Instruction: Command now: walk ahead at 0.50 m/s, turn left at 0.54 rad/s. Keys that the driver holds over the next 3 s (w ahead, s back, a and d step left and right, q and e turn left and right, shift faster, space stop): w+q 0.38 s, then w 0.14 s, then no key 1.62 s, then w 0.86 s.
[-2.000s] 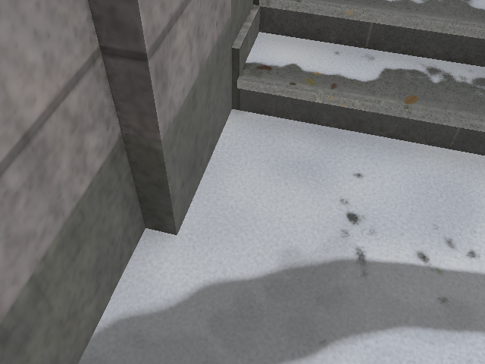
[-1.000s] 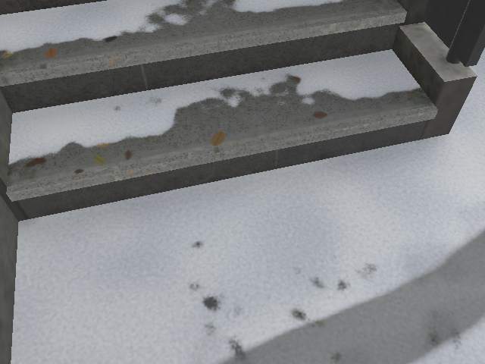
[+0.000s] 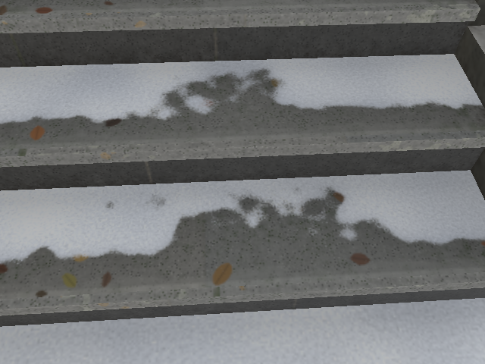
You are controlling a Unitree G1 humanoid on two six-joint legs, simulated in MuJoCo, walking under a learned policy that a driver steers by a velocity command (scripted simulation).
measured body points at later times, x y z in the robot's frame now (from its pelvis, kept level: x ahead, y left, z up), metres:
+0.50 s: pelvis +0.26 -0.02 +0.01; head +0.29 -0.02 +0.46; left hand +0.34 +0.26 -0.09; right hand +0.38 -0.28 -0.12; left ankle +0.11 +0.04 -0.64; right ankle +0.34 -0.10 -0.72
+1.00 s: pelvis +0.36 +0.02 +0.02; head +0.36 +0.03 +0.47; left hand +0.30 +0.23 -0.14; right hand +0.50 -0.15 -0.12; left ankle +0.36 +0.11 -0.72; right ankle +0.37 -0.10 -0.71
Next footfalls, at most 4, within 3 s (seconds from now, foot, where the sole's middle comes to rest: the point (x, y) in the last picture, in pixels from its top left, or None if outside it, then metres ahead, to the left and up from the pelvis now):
0.42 right None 0.41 -0.09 -0.76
0.80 left None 0.40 0.13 -0.76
2.82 right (257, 245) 0.69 -0.01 -0.59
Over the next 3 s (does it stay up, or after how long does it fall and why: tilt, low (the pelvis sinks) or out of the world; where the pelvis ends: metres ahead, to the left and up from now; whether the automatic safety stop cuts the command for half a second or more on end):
stays up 0.63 0.05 0.14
